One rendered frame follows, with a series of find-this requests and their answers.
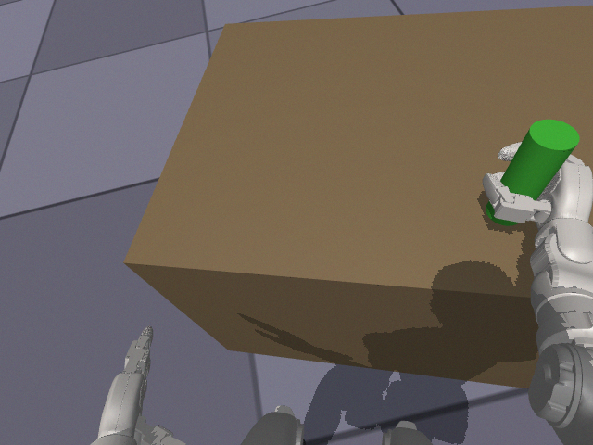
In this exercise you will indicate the right robot arm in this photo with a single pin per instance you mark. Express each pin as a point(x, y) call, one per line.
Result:
point(561, 390)

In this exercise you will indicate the left robot hand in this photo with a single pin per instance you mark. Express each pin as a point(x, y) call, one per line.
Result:
point(122, 414)

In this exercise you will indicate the right robot hand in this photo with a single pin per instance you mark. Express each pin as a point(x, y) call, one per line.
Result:
point(569, 194)

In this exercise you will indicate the can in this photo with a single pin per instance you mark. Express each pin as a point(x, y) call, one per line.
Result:
point(546, 146)

